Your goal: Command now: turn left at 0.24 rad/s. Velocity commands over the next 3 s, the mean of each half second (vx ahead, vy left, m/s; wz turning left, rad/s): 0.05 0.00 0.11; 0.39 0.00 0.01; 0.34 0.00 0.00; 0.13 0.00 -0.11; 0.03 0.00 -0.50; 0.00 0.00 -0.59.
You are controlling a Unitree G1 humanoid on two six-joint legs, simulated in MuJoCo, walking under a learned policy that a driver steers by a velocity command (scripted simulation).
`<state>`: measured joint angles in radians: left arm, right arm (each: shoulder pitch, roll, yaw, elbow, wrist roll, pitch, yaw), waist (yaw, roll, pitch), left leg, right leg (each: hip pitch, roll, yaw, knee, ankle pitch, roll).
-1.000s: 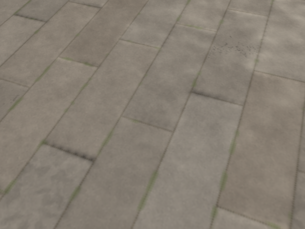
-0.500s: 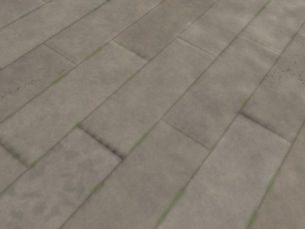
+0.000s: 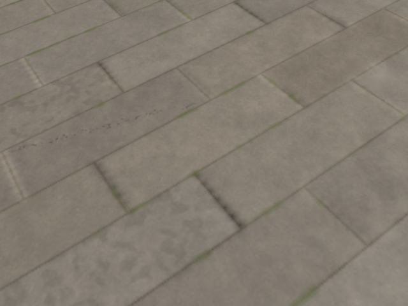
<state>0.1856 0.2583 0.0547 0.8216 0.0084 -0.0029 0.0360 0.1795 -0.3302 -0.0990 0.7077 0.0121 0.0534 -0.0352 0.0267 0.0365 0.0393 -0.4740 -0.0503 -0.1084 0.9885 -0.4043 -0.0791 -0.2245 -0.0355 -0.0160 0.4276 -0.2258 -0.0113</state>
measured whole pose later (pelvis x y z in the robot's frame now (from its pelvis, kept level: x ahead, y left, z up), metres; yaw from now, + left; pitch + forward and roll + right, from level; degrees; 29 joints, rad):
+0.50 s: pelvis +0.02 +0.03 -0.01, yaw +1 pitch +0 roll +0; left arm 0.23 0.30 0.05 0.91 -0.02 -0.03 0.01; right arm 0.23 -0.24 -0.04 0.79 0.01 0.00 -0.02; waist 0.01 -0.01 -0.01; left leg -0.18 -0.02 -0.03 0.50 -0.32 0.03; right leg -0.30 -0.03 -0.02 0.73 -0.47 -0.01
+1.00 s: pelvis +0.19 -0.02 +0.00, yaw +1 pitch +1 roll +0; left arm 0.45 0.23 0.02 0.96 0.00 -0.08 0.00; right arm 0.04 -0.26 -0.05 0.74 0.02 -0.07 0.04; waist 0.09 0.04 0.03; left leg -0.65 0.07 0.01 0.61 0.07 0.00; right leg 0.12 0.04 -0.04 0.15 -0.29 -0.06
